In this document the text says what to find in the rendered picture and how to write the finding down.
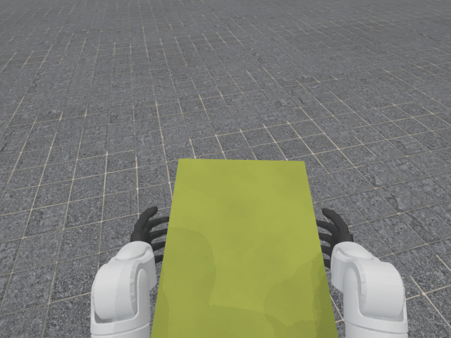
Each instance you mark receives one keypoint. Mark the carton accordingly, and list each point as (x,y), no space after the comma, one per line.
(242,257)

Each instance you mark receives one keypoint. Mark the right robot hand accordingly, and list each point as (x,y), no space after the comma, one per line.
(339,231)

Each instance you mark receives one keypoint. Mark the robot left forearm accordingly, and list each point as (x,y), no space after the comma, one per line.
(120,303)

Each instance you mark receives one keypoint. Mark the robot right forearm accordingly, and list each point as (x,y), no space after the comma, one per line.
(374,302)

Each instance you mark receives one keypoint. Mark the left robot hand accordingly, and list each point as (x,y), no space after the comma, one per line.
(143,226)

